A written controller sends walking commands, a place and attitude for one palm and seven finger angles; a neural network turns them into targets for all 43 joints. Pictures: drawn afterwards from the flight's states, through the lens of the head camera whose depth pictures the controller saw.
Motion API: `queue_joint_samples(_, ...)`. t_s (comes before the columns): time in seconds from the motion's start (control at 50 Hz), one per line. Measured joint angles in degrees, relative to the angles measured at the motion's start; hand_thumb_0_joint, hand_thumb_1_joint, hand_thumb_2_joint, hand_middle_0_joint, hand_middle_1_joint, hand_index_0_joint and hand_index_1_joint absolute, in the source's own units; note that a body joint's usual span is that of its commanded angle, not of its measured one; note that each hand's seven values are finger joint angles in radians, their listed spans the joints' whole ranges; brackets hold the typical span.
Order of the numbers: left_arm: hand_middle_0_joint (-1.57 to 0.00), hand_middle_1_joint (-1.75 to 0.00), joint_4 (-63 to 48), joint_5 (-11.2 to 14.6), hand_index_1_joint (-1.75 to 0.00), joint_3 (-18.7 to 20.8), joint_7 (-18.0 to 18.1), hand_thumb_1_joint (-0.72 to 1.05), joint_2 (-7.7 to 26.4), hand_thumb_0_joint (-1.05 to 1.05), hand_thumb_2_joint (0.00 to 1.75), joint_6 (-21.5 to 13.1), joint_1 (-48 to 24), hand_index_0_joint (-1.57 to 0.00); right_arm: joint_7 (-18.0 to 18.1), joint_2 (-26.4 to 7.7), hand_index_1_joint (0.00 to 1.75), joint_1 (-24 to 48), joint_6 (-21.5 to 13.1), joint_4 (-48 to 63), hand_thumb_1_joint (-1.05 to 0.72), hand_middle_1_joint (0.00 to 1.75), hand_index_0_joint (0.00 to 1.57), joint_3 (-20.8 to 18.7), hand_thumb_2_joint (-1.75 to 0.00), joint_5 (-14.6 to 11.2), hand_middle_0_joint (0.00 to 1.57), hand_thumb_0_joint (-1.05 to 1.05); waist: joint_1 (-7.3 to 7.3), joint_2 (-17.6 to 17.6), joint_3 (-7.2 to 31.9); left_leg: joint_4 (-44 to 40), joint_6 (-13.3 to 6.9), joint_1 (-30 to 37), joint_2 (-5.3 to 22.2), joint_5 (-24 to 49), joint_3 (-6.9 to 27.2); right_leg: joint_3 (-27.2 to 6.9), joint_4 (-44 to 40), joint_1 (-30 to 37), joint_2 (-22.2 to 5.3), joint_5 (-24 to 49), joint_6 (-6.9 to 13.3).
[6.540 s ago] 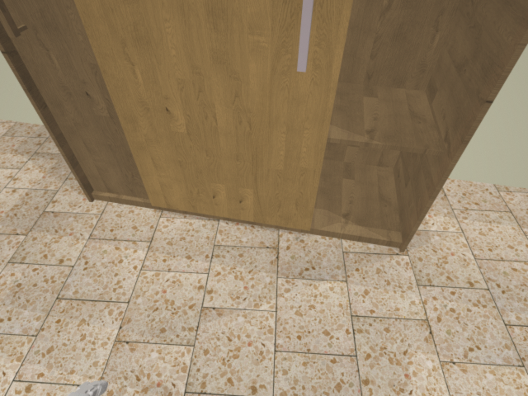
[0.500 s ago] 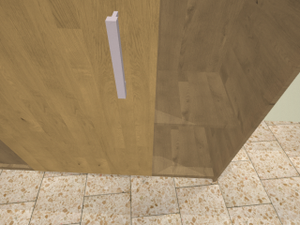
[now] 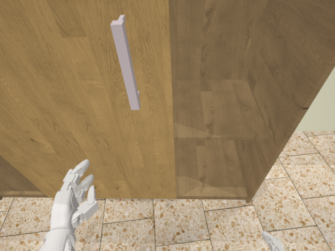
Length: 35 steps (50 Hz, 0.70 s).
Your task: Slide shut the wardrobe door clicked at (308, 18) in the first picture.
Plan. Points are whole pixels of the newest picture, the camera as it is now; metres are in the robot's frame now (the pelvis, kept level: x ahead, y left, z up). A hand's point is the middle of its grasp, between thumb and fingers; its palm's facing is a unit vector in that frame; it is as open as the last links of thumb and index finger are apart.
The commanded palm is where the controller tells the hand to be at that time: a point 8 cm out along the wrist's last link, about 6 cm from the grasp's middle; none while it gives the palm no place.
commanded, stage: raise the hand with hooked fingers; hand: left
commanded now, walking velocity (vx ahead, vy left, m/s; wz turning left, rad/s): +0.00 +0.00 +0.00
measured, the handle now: (129, 67) +0.52 +0.11 +0.20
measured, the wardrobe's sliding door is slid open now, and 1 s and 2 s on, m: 0.42 0.42 0.42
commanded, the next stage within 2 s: move the hooked fingers beside the handle in 1.88 s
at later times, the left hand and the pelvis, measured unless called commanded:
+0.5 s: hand (71, 213) +0.19 +0.20 +0.06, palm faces -0.12 -0.99 -0.10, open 10.4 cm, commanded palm +0.15 +0.28 +0.07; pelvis -0.05 +0.00 -0.02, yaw +1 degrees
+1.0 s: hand (12, 180) +0.22 +0.28 +0.16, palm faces +0.07 -0.99 -0.09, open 13.2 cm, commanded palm +0.18 +0.32 +0.16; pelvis -0.03 +0.03 +0.00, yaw +1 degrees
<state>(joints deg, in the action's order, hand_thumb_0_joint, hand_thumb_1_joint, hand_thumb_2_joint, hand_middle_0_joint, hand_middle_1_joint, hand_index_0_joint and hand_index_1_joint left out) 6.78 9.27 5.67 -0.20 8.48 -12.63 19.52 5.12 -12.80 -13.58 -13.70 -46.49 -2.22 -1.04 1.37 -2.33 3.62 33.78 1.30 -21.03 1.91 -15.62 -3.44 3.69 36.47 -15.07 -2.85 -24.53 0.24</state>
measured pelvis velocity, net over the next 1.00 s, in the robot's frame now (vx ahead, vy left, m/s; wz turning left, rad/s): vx -0.03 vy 0.03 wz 0.02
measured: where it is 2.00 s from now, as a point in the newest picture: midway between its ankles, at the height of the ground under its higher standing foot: outside the picture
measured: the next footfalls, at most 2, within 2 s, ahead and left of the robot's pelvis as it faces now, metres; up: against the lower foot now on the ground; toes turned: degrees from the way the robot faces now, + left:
none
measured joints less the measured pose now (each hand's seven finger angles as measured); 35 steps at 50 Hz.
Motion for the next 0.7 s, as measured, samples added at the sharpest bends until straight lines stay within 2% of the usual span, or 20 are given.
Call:
queue_joint_samples(0.06, -0.21, -0.4, 0.8, 2.3, -0.39, 3.7, -8.3, 0.77, 1.4, 0.0, 0.84, -9.8, -2.6, -0.21, -1.6, 0.4, 0.3, 3.3, 0.3, 4.2, -0.91, 0.3, 0.2, -0.6, -0.9, 0.3, 0.2, 0.01, 0.12, 1.5, 2.0, 5.0, 0.5, -6.2, 0.9, -1.2, -0.3, -0.7, 6.1, -6.9, 0.5, -1.5, 0.6)
queue_joint_samples(0.08, -0.21, -0.41, 1.5, 3.2, -0.4, 4.4, -11.6, 0.75, 1.9, 0.0, 0.83, -12.1, -2.6, -0.21, -2.1, 0.4, 0.3, 4.2, 0.5, 5.8, -0.91, 0.3, 0.2, -0.8, -0.9, 0.2, 0.2, 0.01, 0.01, 2.0, 2.0, 6.8, 0.7, -7.9, 1.2, -1.7, -0.3, -0.7, 8.0, -8.7, 0.7, -2.1, 0.8)
queue_joint_samples(0.12, -0.21, -0.44, 2.4, 4.8, -0.43, 5.3, -17.1, 0.71, 2.8, 0.0, 0.81, -12.8, -1.3, -0.21, -2.7, -0.3, 0.3, 5.2, 0.9, 9.2, -0.91, 0.3, 0.2, -1.0, -0.9, -0.2, 0.2, 0.01, -0.38, 2.7, 1.3, 9.6, 1.0, -10.4, 1.6, -2.5, 0.2, -0.5, 10.8, -11.1, 1.0, -3.0, 1.2)
queue_joint_samples(0.18, -0.22, -0.48, 1.8, 6.4, -0.47, 6.0, -20.7, 0.64, 3.5, 0.0, 0.79, -9.0, 3.7, -0.22, -2.1, -1.8, 0.3, 5.2, 1.4, 13.3, -0.91, 0.3, 0.2, -1.3, -0.9, -0.6, 0.2, 0.01, -1.4, 2.9, 1.1, 12.3, 0.9, -12.6, 1.8, -3.1, 1.0, 0.2, 12.9, -12.6, 1.2, -3.7, 1.2)
queue_joint_samples(0.22, -0.23, -0.51, 0.5, 7.0, -0.5, 6.7, -20.0, 0.59, 3.6, 0.01, 0.77, -7.8, 6.9, -0.23, -1.3, -2.6, 0.3, 4.5, 1.1, 14.7, -0.91, 0.3, 0.2, -1.5, -0.9, -0.5, 0.2, 0.01, -2.31, 2.8, 1.2, 13.5, 0.8, -13.6, 1.9, -3.4, 2.0, 1.1, 13.3, -12.8, 1.3, -3.9, 1.2)
queue_joint_samples(0.28, -0.23, -0.55, -2.5, 7.3, -0.55, 7.7, -17.1, 0.52, 3.5, 0.01, 0.74, -9.7, 8.1, -0.23, -0.2, -3.1, 0.3, 3.3, -0.1, 14.7, -0.91, 0.3, 0.2, -1.2, -0.9, -0.1, 0.2, 0.01, -3.65, 2.2, 0.8, 15.4, 0.7, -14.5, 2.0, -3.9, 3.7, 2.8, 13.6, -12.2, 1.6, -4.0, 1.4)
queue_joint_samples(0.34, -0.23, -0.6, -5.2, 7.7, -0.59, 7.5, -16.5, 0.45, 4.1, 0.01, 0.71, -12.9, 4.1, -0.23, 0.5, -3.0, 0.3, 2.8, -1.4, 13.0, -0.91, 0.3, 0.19, 0.5, -0.9, -0.2, 0.2, 0.01, -4.28, 1.4, -0.3, 17.1, 0.6, -15.1, 2.0, -4.0, 5.4, 4.3, 13.9, -11.6, 1.9, -4.0, 1.5)
queue_joint_samples(0.38, -0.24, -0.63, -5.7, 8.0, -0.62, 6.7, -18.0, 0.4, 5.2, 0.01, 0.69, -13.2, -0.1, -0.23, 0.7, -2.3, 0.3, 2.8, -1.8, 11.8, -0.91, 0.3, 0.2, 2.1, -0.9, -0.5, 0.2, 0.01, -4.0, 0.8, -1.2, 17.4, 0.5, -15.0, 2.0, -3.8, 6.0, 4.8, 13.6, -11.0, 2.1, -3.5, 1.5)
queue_joint_samples(0.42, -0.24, -0.66, -5.0, 7.9, -0.65, 6.0, -20.3, 0.35, 6.9, 0.01, 0.67, -10.7, -4.5, -0.23, 0.8, -1.4, 0.3, 2.6, -1.8, 10.9, -0.91, 0.3, 0.2, 3.6, -0.9, -0.8, 0.2, 0.01, -3.29, 0.2, -1.7, 16.8, 0.4, -14.5, 2.2, -3.3, 5.9, 4.7, 12.7, -10.5, 2.3, -2.7, 1.4)
queue_joint_samples(0.48, -0.24, -0.7, -2.8, 7.9, -0.7, 6.2, -22.9, 0.28, 9.9, 0.01, 0.64, -3.5, -8.8, -0.24, 0.9, 0.0, 0.3, 1.5, -1.2, 10.5, -0.91, 0.3, 0.2, 5.1, -0.9, -1.2, 0.2, 0.01, -1.78, -0.5, -1.7, 14.4, 0.1, -12.7, 2.5, -2.3, 4.6, 3.5, 10.5, -9.4, 2.5, -1.2, 1.0)
queue_joint_samples(0.52, -0.25, -0.73, -1.7, 8.9, -0.73, 7.6, -22.8, 0.24, 11.1, 0.01, 0.62, 1.7, -9.3, -0.25, 0.8, 0.6, 0.3, 0.3, -0.6, 10.8, -0.9, 0.3, 0.2, 5.6, -0.9, -1.4, 0.2, 0.01, -0.67, -0.7, -1.5, 12.2, -0.1, -11.1, 2.5, -1.5, 3.3, 2.3, 8.6, -8.5, 2.4, -0.2, 0.6)
queue_joint_samples(0.56, -0.26, -0.76, -2.1, 10.4, -0.76, 9.9, -21.4, 0.19, 11.1, 0.01, 0.6, 5.2, -8.3, -0.25, 0.7, 0.8, 0.3, -1.2, -0.3, 11.1, -0.9, 0.3, 0.2, 5.6, -0.9, -1.6, 0.2, 0.01, 0.08, -0.8, -1.1, 10.2, -0.3, -9.6, 2.5, -0.9, 2.2, 1.2, 6.9, -7.7, 2.3, 0.7, 0.3)
queue_joint_samples(0.6, -0.26, -0.79, -3.5, 11.4, -0.79, 12.3, -19.5, 0.15, 10.7, 0.01, 0.58, 6.4, -7.0, -0.26, 0.4, 0.6, 0.3, -2.8, -0.6, 11.1, -0.9, 0.3, 0.2, 5.2, -0.9, -1.5, 0.2, 0.01, 0.15, -0.7, -0.9, 8.6, -0.5, -8.3, 2.3, -0.5, 1.3, 0.5, 5.5, -6.7, 2.1, 1.3, 0.0)
queue_joint_samples(0.66, -0.26, -0.84, -6.8, 11.3, -0.83, 14.5, -17.4, 0.08, 10.2, 0.0, 0.55, 5.0, -5.1, -0.26, -0.2, -0.5, 0.3, -4.7, -1.5, 10.6, -0.9, 0.3, 0.2, 4.5, -0.9, -1.4, 0.2, 0.01, -0.63, -0.4, -0.6, 7.2, -0.9, -7.1, 2.0, -0.2, 0.9, 0.2, 3.8, -5.5, 1.8, 1.9, -0.4)
queue_joint_samples(0.7, -0.27, -0.87, -8.2, 10.9, -0.86, 14.7, -17.4, 0.03, 10.1, 0.0, 0.53, 4.0, -5.0, -0.26, -0.4, -1.5, 0.3, -5.3, -2.3, 10.1, -0.9, 0.3, 0.2, 4.1, -0.9, -1.4, 0.2, 0.01, -1.32, -0.5, -0.9, 6.8, -1.2, -6.4, 1.7, -0.2, 1.1, 0.5, 2.9, -4.4, 1.6, 2.2, -0.7)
